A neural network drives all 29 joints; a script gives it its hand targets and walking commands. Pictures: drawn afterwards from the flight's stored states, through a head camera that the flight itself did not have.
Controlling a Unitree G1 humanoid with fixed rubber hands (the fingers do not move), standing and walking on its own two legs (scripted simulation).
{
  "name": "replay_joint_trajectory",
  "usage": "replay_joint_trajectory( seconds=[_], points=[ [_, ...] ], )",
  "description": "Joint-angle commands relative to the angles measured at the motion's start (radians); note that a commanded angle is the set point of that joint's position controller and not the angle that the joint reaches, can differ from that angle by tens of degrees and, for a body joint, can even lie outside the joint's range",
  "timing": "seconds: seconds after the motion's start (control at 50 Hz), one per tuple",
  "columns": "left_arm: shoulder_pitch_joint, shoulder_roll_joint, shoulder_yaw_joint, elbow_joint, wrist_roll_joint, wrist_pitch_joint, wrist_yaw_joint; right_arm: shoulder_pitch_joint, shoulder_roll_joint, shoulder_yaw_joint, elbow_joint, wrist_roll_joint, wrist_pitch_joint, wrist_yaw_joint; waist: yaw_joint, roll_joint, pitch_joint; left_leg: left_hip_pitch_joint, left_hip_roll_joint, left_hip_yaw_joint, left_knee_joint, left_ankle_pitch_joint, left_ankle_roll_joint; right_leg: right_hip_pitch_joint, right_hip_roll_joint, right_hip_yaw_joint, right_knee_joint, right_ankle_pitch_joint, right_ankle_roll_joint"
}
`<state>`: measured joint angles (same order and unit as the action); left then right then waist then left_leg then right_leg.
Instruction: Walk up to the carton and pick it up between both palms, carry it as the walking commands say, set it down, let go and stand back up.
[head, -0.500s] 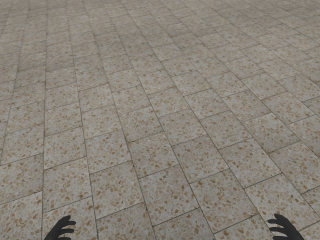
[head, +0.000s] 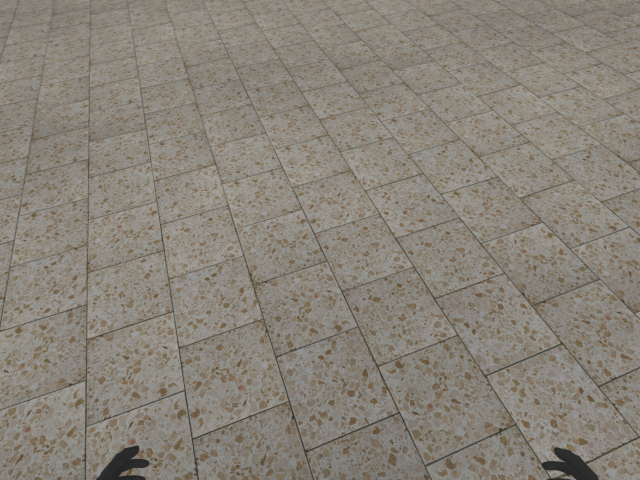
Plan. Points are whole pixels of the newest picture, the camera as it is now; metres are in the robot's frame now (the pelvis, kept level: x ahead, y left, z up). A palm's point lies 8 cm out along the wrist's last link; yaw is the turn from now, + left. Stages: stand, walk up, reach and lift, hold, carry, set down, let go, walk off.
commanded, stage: walk up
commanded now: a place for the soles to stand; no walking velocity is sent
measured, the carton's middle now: out of the picture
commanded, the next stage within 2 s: none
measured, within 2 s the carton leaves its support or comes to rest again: neither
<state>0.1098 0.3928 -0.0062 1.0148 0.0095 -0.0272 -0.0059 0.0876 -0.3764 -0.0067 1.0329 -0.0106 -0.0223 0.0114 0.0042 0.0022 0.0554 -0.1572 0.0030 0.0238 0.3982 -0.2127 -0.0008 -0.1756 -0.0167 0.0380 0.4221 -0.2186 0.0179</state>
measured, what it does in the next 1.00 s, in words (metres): steps to the right, turning right: right foot, then left foot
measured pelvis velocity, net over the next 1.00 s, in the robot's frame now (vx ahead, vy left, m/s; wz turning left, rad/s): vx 0.05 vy -0.18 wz -0.85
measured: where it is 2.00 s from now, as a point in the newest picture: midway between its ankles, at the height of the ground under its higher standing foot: outside the picture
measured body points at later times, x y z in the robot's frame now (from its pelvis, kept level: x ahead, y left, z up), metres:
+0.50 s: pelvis +0.01 -0.08 +0.00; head +0.04 -0.12 +0.45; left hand +0.27 +0.17 -0.07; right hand +0.03 -0.46 -0.10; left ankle +0.08 +0.01 -0.71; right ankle +0.04 -0.19 -0.74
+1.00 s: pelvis +0.05 -0.18 +0.00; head +0.09 -0.18 +0.44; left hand +0.43 -0.13 -0.08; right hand -0.17 -0.49 -0.06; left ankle +0.13 -0.07 -0.74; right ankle -0.04 -0.35 -0.72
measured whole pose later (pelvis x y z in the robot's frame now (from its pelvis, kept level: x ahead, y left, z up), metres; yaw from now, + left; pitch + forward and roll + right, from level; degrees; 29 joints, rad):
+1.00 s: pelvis +0.05 -0.18 +0.00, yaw -49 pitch +4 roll +1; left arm 0.10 0.51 0.09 0.66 0.06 0.05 -0.21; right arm 0.24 -0.49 -0.11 0.86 -0.02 -0.08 0.02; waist -0.05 -0.08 -0.04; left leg -0.20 0.18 0.39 0.46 -0.27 -0.04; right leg -0.51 -0.14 0.00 0.67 -0.15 0.01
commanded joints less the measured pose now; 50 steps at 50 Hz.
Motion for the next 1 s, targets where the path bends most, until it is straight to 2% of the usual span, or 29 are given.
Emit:
replay_joint_trajectory(
  seconds=[0.0, 0.02, 0.04, 0.08, 0.16, 0.2, 0.24, 0.26, 0.28, 0.3, 0.32, 0.34, 0.4, 0.46, 0.52, 0.54, 0.56, 0.58, 0.6, 0.62, 0.64, 0.66, 0.7, 0.74, 0.78, 0.8, 0.86, 0.96, 0.98],
  points=[
    [-0.112, 0.209, 0.065, -0.235, 0.054, 0.051, -0.083, 0.004, -0.348, -0.136, -0.091, -0.021, -0.012, -0.028, -0.026, 0.028, -0.139, 0.113, 0.148, -0.106, -0.001, 0.023, 0.148, -0.282, 0.006, 0.088, 0.169, 0.296, -0.088],
    [-0.118, 0.187, 0.068, -0.251, 0.060, 0.061, -0.089, -0.005, -0.379, -0.147, -0.099, -0.031, -0.016, -0.028, -0.026, 0.126, -0.108, 0.088, 0.291, -0.169, -0.104, 0.046, 0.198, -0.345, 0.002, 0.034, 0.294, 0.053, -0.054],
    [-0.152, 0.194, 0.073, -0.278, 0.075, 0.069, -0.100, 0.018, -0.380, -0.153, -0.115, -0.031, -0.022, -0.036, -0.038, 0.103, -0.102, 0.100, 0.416, -0.229, -0.119, 0.145, 0.246, -0.402, -0.026, 0.053, 0.404, -0.158, -0.027],
    [-0.106, 0.184, 0.079, -0.290, 0.078, 0.075, -0.121, -0.008, -0.363, -0.165, -0.134, -0.018, -0.031, -0.038, -0.011, 0.086, -0.127, 0.066, 0.473, -0.185, -0.119, 0.132, 0.263, -0.417, -0.102, 0.081, 0.446, -0.157, -0.018],
    [-0.068, 0.180, 0.100, -0.319, 0.077, 0.069, -0.140, -0.002, -0.315, -0.167, -0.165, -0.021, -0.036, -0.029, -0.007, 0.124, -0.147, 0.043, 0.409, -0.049, -0.072, 0.155, 0.262, -0.370, -0.096, 0.016, 0.369, -0.097, -0.001],
    [-0.049, 0.191, 0.099, -0.328, 0.074, 0.062, -0.154, -0.013, -0.337, -0.174, -0.189, -0.016, -0.038, -0.020, -0.008, 0.103, -0.132, 0.006, 0.376, 0.021, -0.047, 0.100, 0.234, -0.322, -0.078, -0.027, 0.263, -0.060, -0.013],
    [0.006, 0.213, 0.114, -0.323, 0.072, 0.056, -0.156, -0.040, -0.339, -0.167, -0.191, -0.010, -0.028, -0.009, 0.039, 0.048, -0.166, -0.097, 0.296, 0.123, 0.071, 0.033, 0.170, -0.124, -0.026, -0.069, 0.125, 0.006, -0.037],
    [0.049, 0.246, 0.126, -0.317, 0.074, 0.051, -0.155, -0.034, -0.307, -0.154, -0.200, -0.012, -0.024, -0.003, 0.056, -0.041, -0.169, -0.215, 0.212, 0.162, 0.212, -0.112, 0.123, -0.016, -0.006, -0.004, 0.054, 0.004, -0.079],
    [0.112, 0.338, 0.148, -0.310, 0.071, 0.044, -0.145, -0.040, -0.268, -0.139, -0.236, -0.004, -0.021, -0.001, 0.075, -0.255, -0.164, -0.385, 0.066, 0.233, 0.408, -0.320, 0.062, 0.075, -0.101, 0.241, -0.104, -0.009, -0.142],
    [0.064, 0.381, 0.159, -0.349, 0.065, 0.047, -0.137, -0.094, -0.254, -0.124, -0.255, -0.014, -0.016, -0.004, 0.082, -0.273, -0.087, -0.582, -0.016, 0.169, 0.506, -0.441, 0.033, 0.088, -0.193, 0.502, -0.222, -0.078, -0.224],
    [0.077, 0.372, 0.166, -0.360, 0.058, 0.049, -0.132, -0.131, -0.269, -0.125, -0.254, 0.001, -0.021, -0.010, 0.110, -0.229, -0.096, -0.554, 0.028, 0.072, 0.486, -0.398, 0.027, 0.078, -0.211, 0.507, -0.232, -0.042, -0.297],
    [0.054, 0.357, 0.156, -0.382, 0.056, 0.052, -0.129, -0.097, -0.271, -0.117, -0.242, 0.009, -0.027, -0.019, 0.092, -0.195, -0.126, -0.505, 0.039, 0.031, 0.471, -0.351, 0.027, 0.038, -0.195, 0.511, -0.211, -0.049, -0.303],
    [-0.033, 0.308, 0.141, -0.415, 0.048, 0.045, -0.126, 0.076, -0.302, -0.124, -0.176, 0.025, -0.034, -0.018, 0.014, -0.134, -0.227, -0.412, 0.009, 0.033, 0.411, -0.172, 0.010, 0.088, -0.086, 0.343, -0.188, -0.025, -0.221],
    [-0.016, 0.266, 0.121, -0.426, 0.054, 0.046, -0.132, 0.090, -0.292, -0.117, -0.181, 0.015, -0.041, -0.025, 0.020, -0.181, -0.192, -0.333, -0.007, 0.026, 0.351, -0.139, 0.012, -0.033, -0.044, 0.343, -0.200, -0.048, -0.206],
    [-0.093, 0.250, 0.111, -0.459, 0.052, 0.061, -0.142, 0.153, -0.288, -0.109, -0.175, 0.015, -0.050, -0.036, -0.001, -0.114, -0.206, -0.123, -0.029, 0.048, 0.201, -0.042, 0.017, -0.205, -0.026, 0.340, -0.177, -0.061, -0.214],
    [-0.164, 0.246, 0.106, -0.477, 0.046, 0.061, -0.148, 0.219, -0.307, -0.110, -0.159, 0.014, -0.054, -0.041, -0.059, -0.080, -0.207, 0.042, -0.010, 0.044, 0.060, 0.038, 0.037, -0.326, 0.012, 0.285, -0.130, -0.127, -0.164],
    [-0.191, 0.206, 0.091, -0.493, 0.048, 0.059, -0.146, 0.273, -0.333, -0.119, -0.148, -0.009, -0.059, -0.051, -0.112, -0.027, -0.199, 0.244, 0.073, -0.061, -0.100, 0.005, 0.070, -0.551, 0.099, 0.211, -0.027, -0.175, -0.075],
    [-0.179, 0.150, 0.088, -0.506, 0.063, 0.058, -0.140, 0.278, -0.442, -0.149, -0.149, -0.036, -0.064, -0.066, -0.122, 0.229, -0.219, 0.227, 0.390, -0.406, -0.290, -0.301, 0.096, -0.624, 0.151, 0.085, 0.311, -0.105, -0.042],
    [-0.080, 0.206, 0.107, -0.483, 0.093, 0.068, -0.125, 0.082, -0.463, -0.150, -0.211, -0.044, -0.060, -0.069, -0.019, 0.144, -0.101, -0.019, 0.496, -0.448, -0.342, -0.463, 0.136, -0.592, 0.012, 0.147, 0.485, -0.090, -0.019],
    [0.026, 0.239, 0.111, -0.435, 0.080, 0.071, -0.130, -0.042, -0.430, -0.137, -0.231, -0.042, -0.071, -0.077, 0.055, 0.080, -0.056, -0.086, 0.447, -0.375, -0.332, -0.432, 0.114, -0.560, -0.004, 0.148, 0.545, -0.054, -0.027],
    [0.091, 0.251, 0.111, -0.416, 0.070, 0.064, -0.144, -0.071, -0.405, -0.140, -0.252, -0.031, -0.082, -0.073, 0.075, 0.054, -0.083, -0.098, 0.427, -0.278, -0.297, -0.372, 0.115, -0.531, -0.026, 0.111, 0.548, -0.012, -0.022],
    [0.089, 0.289, 0.123, -0.405, 0.061, 0.067, -0.161, -0.024, -0.377, -0.145, -0.243, -0.012, -0.081, -0.059, 0.062, 0.046, -0.093, -0.159, 0.410, -0.196, -0.267, -0.311, 0.145, -0.441, -0.052, 0.108, 0.553, 0.017, -0.009],
    [0.020, 0.276, 0.128, -0.421, 0.055, 0.064, -0.179, 0.048, -0.360, -0.149, -0.234, -0.016, -0.091, -0.045, 0.005, 0.055, -0.106, -0.111, 0.368, -0.085, -0.243, -0.254, 0.137, -0.445, -0.069, 0.072, 0.504, 0.034, 0.009],
    [0.001, 0.255, 0.127, -0.434, 0.066, 0.057, -0.188, 0.077, -0.385, -0.158, -0.230, -0.012, -0.092, -0.034, -0.017, 0.014, -0.131, -0.065, 0.402, -0.033, -0.221, -0.211, 0.153, -0.463, -0.097, 0.041, 0.471, 0.057, 0.021],
    [-0.047, 0.235, 0.125, -0.455, 0.057, 0.059, -0.205, 0.071, -0.392, -0.176, -0.250, -0.016, -0.087, -0.019, -0.035, 0.033, -0.125, 0.004, 0.388, 0.033, -0.210, -0.148, 0.183, -0.496, -0.102, 0.002, 0.409, 0.072, 0.034],
    [-0.069, 0.217, 0.118, -0.448, 0.051, 0.054, -0.209, 0.077, -0.389, -0.169, -0.246, -0.017, -0.081, -0.016, -0.049, 0.053, -0.125, 0.023, 0.352, 0.113, -0.179, -0.057, 0.163, -0.495, -0.095, -0.029, 0.378, 0.109, 0.027],
    [-0.158, 0.214, 0.126, -0.479, 0.049, 0.050, -0.215, 0.158, -0.421, -0.188, -0.220, -0.015, -0.078, -0.001, -0.092, 0.090, -0.125, 0.084, 0.371, 0.161, -0.138, 0.037, 0.164, -0.467, -0.105, -0.063, 0.280, 0.089, 0.016],
    [-0.148, 0.209, 0.129, -0.482, 0.038, 0.048, -0.191, 0.127, -0.394, -0.174, -0.206, -0.001, -0.060, 0.011, -0.044, 0.172, -0.182, 0.123, 0.351, 0.214, -0.030, 0.133, 0.105, -0.344, -0.064, -0.109, 0.149, 0.018, -0.039],
    [-0.087, 0.235, 0.132, -0.462, 0.040, 0.047, -0.185, 0.092, -0.414, -0.176, -0.220, -0.001, -0.059, 0.012, -0.009, 0.176, -0.177, 0.063, 0.366, 0.221, 0.019, 0.072, 0.099, -0.273, -0.072, -0.094, 0.115, -0.022, -0.053]
  ],
)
